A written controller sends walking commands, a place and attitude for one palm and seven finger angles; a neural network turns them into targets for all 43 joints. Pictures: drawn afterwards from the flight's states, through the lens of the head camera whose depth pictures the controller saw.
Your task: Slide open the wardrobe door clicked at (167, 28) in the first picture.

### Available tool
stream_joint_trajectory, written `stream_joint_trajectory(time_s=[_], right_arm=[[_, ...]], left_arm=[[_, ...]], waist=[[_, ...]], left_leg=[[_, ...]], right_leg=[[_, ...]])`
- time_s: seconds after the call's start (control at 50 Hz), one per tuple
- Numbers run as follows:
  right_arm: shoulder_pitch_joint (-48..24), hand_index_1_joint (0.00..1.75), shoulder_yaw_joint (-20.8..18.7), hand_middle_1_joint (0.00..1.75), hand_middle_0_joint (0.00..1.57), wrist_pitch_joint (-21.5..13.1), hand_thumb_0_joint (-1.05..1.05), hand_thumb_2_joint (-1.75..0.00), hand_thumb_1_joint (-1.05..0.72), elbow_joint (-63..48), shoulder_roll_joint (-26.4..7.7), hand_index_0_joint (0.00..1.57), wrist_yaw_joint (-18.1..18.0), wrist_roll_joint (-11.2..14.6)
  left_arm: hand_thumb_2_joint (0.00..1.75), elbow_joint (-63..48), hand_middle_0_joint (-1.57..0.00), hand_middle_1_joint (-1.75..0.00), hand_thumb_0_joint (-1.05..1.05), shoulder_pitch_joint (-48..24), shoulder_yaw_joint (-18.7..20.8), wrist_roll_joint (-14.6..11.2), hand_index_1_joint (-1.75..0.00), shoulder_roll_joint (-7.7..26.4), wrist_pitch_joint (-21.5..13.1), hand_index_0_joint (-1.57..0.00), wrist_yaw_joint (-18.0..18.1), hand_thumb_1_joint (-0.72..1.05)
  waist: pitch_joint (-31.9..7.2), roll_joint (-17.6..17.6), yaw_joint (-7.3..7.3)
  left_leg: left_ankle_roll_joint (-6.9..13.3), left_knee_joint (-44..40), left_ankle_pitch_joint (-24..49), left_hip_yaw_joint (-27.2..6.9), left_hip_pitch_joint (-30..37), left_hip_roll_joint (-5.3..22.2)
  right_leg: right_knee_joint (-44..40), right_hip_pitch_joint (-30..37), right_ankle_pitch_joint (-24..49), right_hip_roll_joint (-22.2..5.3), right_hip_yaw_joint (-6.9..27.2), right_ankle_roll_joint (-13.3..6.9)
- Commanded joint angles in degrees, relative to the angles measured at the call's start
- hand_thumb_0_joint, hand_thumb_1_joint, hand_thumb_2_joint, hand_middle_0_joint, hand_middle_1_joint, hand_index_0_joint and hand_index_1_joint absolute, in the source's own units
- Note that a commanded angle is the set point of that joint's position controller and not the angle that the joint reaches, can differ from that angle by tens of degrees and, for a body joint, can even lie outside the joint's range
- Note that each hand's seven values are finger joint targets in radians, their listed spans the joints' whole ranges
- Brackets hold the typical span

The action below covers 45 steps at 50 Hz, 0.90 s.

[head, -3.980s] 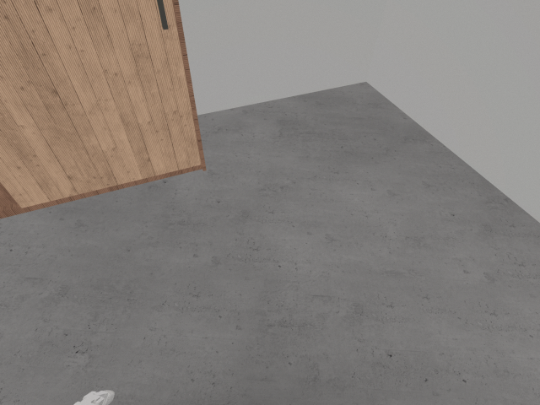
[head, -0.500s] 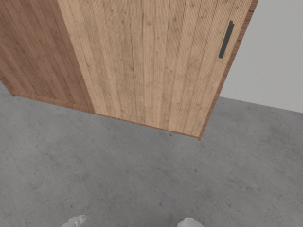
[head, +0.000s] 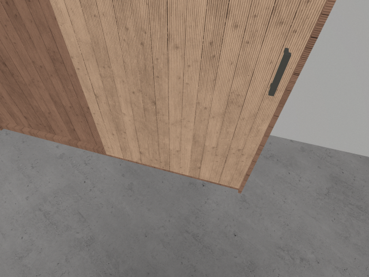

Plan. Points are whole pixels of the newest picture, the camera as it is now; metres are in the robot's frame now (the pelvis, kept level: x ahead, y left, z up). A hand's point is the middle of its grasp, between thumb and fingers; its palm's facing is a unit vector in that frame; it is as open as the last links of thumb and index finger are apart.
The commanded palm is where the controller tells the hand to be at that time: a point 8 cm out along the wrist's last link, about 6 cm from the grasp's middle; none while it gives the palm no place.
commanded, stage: turn to face it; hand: right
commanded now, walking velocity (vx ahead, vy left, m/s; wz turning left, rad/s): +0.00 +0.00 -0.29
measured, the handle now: (278, 72) +0.72 -0.24 +0.08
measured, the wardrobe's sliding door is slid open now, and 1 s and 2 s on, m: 0.00 0.00 0.00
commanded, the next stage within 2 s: take the last steps up to it in 0.12 s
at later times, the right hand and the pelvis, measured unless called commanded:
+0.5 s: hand out of the picture +0.01 -0.23 -0.17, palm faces +0.17 +0.97 -0.17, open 7.4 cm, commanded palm none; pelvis +0.04 -0.04 +0.01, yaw -8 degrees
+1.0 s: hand out of the picture +0.15 -0.18 -0.17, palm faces +0.21 +0.96 -0.16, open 7.3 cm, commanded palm none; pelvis +0.18 -0.02 +0.01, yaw -10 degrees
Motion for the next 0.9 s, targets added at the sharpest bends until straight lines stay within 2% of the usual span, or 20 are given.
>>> stream_joint_trajectory(time_s=[0.0,0.04,0.1,0.18,0.24,0.26,0.28,0.3,0.32,0.36,0.42,0.6,0.68,0.7,0.72,0.74,0.76,0.78,0.82,0.88], right_arm=[[6.26,0.3,-2.19,0.3,0.2,-0.08,0.0,-0.9,-0.9,-2.01,-10.56,0.2,-0.72,-0.16],[3.19,0.3,-1.8,0.3,0.2,-0.01,0.0,-0.9,-0.9,-3.08,-8.77,0.2,-0.74,-0.26],[4.52,0.3,-1.98,0.3,0.2,-0.17,0.0,-0.9,-0.9,-2.84,-8.58,0.2,-0.71,-0.53],[5.59,0.3,-2.73,0.3,0.2,0.27,0.0,-0.9,-0.9,-2.63,-10.79,0.2,-0.66,-0.7],[4.68,0.3,-2.55,0.3,0.2,0.42,0.0,-0.9,-0.9,-1.96,-10.3,0.2,-0.38,0.01],[4.48,0.3,-2.28,0.3,0.2,0.6,0.0,-0.9,-0.9,-2.33,-8.92,0.2,-0.11,0.38],[5.13,0.3,-1.84,0.3,0.2,0.86,0.0,-0.9,-0.9,-3.29,-6.0,0.2,0.42,0.47],[2.46,0.3,-1.03,0.3,0.2,0.94,0.0,-0.9,-0.9,-4.85,-4.25,0.2,0.8,-0.01],[-1.24,0.3,-1.28,0.3,0.2,1.11,0.0,-0.9,-0.9,-5.29,-5.14,0.2,0.72,-0.69],[-0.45,0.3,-1.53,0.3,0.2,0.58,0.0,-0.9,-0.9,-3.42,-5.4,0.2,1.8,-0.72],[4.4,0.3,-1.14,0.3,0.2,0.16,0.0,-0.9,-0.9,-0.51,-4.55,0.2,2.49,-0.55],[-0.46,0.3,-0.95,0.3,0.2,-0.1,0.0,-0.9,-0.9,-2.02,-3.12,0.2,2.86,-0.29],[5.72,0.3,-1.42,0.3,0.2,-1.09,0.0,-0.9,-0.9,0.4,-2.83,0.2,2.74,-0.39],[10.36,0.3,-1.88,0.3,0.2,-1.6,0.0,-0.9,-0.9,2.0,-4.52,0.2,2.5,-0.46],[16.65,0.3,-2.66,0.3,0.2,-2.34,0.0,-0.9,-0.9,3.92,-8.27,0.2,1.99,-0.86],[22.1,0.3,-3.53,0.3,0.2,-2.47,0.0,-0.9,-0.9,5.01,-13.17,0.2,1.49,-0.48],[22.95,0.3,-3.51,0.3,0.2,-2.63,0.0,-0.9,-0.9,5.25,-12.89,0.2,1.1,0.18],[19.11,0.3,-3.03,0.3,0.2,-2.43,0.0,-0.9,-0.9,4.54,-10.72,0.2,0.85,0.02],[11.96,0.3,-2.04,0.3,0.2,-2.45,0.0,-0.9,-0.9,2.42,-6.17,0.2,0.24,-0.35],[10.4,0.3,-1.2,0.3,0.2,-3.19,0.0,-0.9,-0.9,2.41,-5.13,0.2,0.23,-0.64]], left_arm=[[0.9,-6.06,-0.2,-0.3,0.0,-4.06,1.77,0.27,-0.3,4.5,0.7,-0.2,0.06,0.9],[0.9,-4.57,-0.2,-0.3,0.0,-2.24,1.67,0.24,-0.3,3.51,0.77,-0.2,-0.19,0.9],[0.9,-5.09,-0.2,-0.3,0.0,-2.99,1.62,-0.03,-0.3,2.56,0.85,-0.2,-0.35,0.9],[0.9,-6.99,-0.2,-0.3,0.0,-5.88,1.19,-0.08,-0.3,2.59,0.59,-0.2,-0.48,0.9],[0.9,-5.81,-0.2,-0.3,0.0,-2.23,0.78,0.22,-0.3,3.04,-0.35,-0.2,-0.43,0.9],[0.9,-5.18,-0.2,-0.3,0.0,-0.05,1.06,0.36,-0.3,5.25,-0.97,-0.2,-0.47,0.9],[0.9,-5.1,-0.2,-0.3,0.0,1.71,2.06,1.03,-0.3,9.86,-1.41,-0.2,-0.39,0.9],[0.9,-5.37,-0.2,-0.3,0.0,3.79,2.71,1.31,-0.3,13.56,-1.28,-0.2,-0.35,0.9],[0.9,-4.61,-0.2,-0.3,0.0,4.66,2.74,1.47,-0.3,12.94,-1.69,-0.2,0.43,0.9],[0.9,-5.13,-0.2,-0.3,0.0,1.03,1.52,1.12,-0.3,9.44,-2.34,-0.2,1.04,0.9],[0.9,-5.24,-0.2,-0.3,0.0,-0.36,1.1,0.64,-0.3,7.94,-3.73,-0.2,1.28,0.9],[0.9,-2.09,-0.2,-0.3,0.0,3.53,2.21,0.97,-0.3,8.61,-3.81,-0.2,1.12,0.9],[0.9,-1.19,-0.2,-0.3,0.0,2.42,2.09,0.96,-0.3,8.05,-3.49,-0.2,1.02,0.9],[0.9,-1.01,-0.2,-0.3,0.0,2.27,1.87,0.74,-0.3,7.03,-3.64,-0.2,0.82,0.9],[0.9,-1.6,-0.2,-0.3,0.0,2.59,1.28,0.22,-0.3,4.22,-3.99,-0.2,0.48,0.9],[0.9,-3.97,-0.2,-0.3,0.0,0.84,0.54,-0.04,-0.3,1.84,-4.13,-0.2,0.09,0.9],[0.9,-4.93,-0.2,-0.3,0.0,-2.32,0.91,0.25,-0.3,4.39,-3.68,-0.2,0.01,0.9],[0.9,-5.29,-0.2,-0.3,0.0,-5.13,1.5,0.22,-0.3,4.15,-3.66,-0.2,-0.17,0.9],[0.9,-4.23,-0.2,-0.3,0.0,-4.21,1.5,0.74,-0.3,2.91,-3.23,-0.2,-0.65,0.9],[0.9,-3.39,-0.2,-0.3,0.0,-1.58,0.94,0.71,-0.3,0.52,-2.47,-0.2,-0.88,0.9]], waist=[[0.0,16.06,-3.51],[1.56,9.58,-1.81],[-0.11,10.28,-2.35],[-1.38,11.68,-3.4],[-3.92,10.31,-1.42],[-4.49,4.92,-0.33],[-4.2,-8.71,0.3],[-2.49,-16.01,2.14],[1.51,-15.86,3.66],[5.55,-9.2,1.21],[1.17,-6.35,-0.65],[3.87,-6.16,0.66],[1.99,-4.85,-2.39],[0.22,-0.61,-4.59],[-2.72,8.24,-7.06],[-3.56,19.94,-8.65],[-3.65,18.73,-9.58],[0.82,14.33,-8.23],[3.22,6.22,-4.31],[2.19,8.15,-1.79]], left_leg=[[9.78,-18.35,8.0,-16.36,3.28,20.51],[8.82,-15.33,14.9,-8.74,3.13,16.78],[8.09,-12.82,23.09,-3.81,6.19,15.38],[8.42,-10.24,23.41,-3.38,7.27,15.56],[4.4,-7.31,11.47,-0.95,3.48,12.85],[2.31,-4.04,1.03,0.51,-1.5,10.9],[-0.78,4.04,-11.55,4.54,-10.03,4.97],[-1.76,15.2,-20.41,4.93,-14.47,0.67],[-0.89,23.33,-20.09,0.34,-18.06,1.12],[-0.18,29.1,-11.42,-3.13,-20.14,3.0],[-1.02,27.28,-5.64,-2.51,-17.2,3.12],[-1.21,9.2,-5.17,-0.21,-12.88,2.77],[-0.22,-2.04,1.14,3.08,1.79,-0.7],[0.69,-6.18,2.49,1.41,9.93,-0.23],[3.92,-9.66,-3.26,-9.24,19.98,8.9],[9.44,-17.5,-5.64,-26.68,24.71,20.05],[11.69,-20.99,-9.66,-31.08,20.92,21.26],[12.53,-22.41,-13.99,-29.21,15.41,20.63],[10.69,-21.27,-7.6,-17.76,7.61,16.9],[9.57,-19.58,8.39,-7.55,4.36,13.77]], right_leg=[[20.33,-11.49,-12.78,-2.42,2.8,1.77],[25.52,-12.43,-8.79,-3.2,2.67,2.25],[21.14,-11.17,-8.54,-2.78,1.02,3.18],[10.86,-7.76,-7.57,-2.19,-0.86,3.21],[-3.58,3.82,3.29,-1.59,-2.84,2.86],[-9.02,10.06,5.36,-3.9,-0.24,2.04],[-13.33,13.72,4.03,-13.83,12.83,-1.87],[-21.14,11.29,-5.99,-21.78,24.28,-7.21],[-24.52,8.69,-9.76,-22.03,27.49,-8.84],[-24.71,6.08,-8.3,-18.68,21.91,-8.52],[-23.01,10.42,5.06,-14.92,12.77,-7.81],[-21.89,10.57,6.7,-15.99,10.54,-9.32],[-14.0,4.39,5.77,-13.19,7.7,-6.43],[-6.91,0.39,5.26,-10.38,5.27,-4.69],[6.01,-8.63,0.15,-5.7,-0.37,-2.24],[20.65,-19.47,-15.21,-0.53,-3.26,-0.85],[28.77,-21.33,-15.54,-2.24,2.22,-1.47],[33.54,-23.27,-11.13,-4.02,3.51,-1.58],[31.72,-19.86,-4.51,-7.12,3.78,-0.72],[21.49,-14.1,-2.77,-6.52,0.49,1.02]])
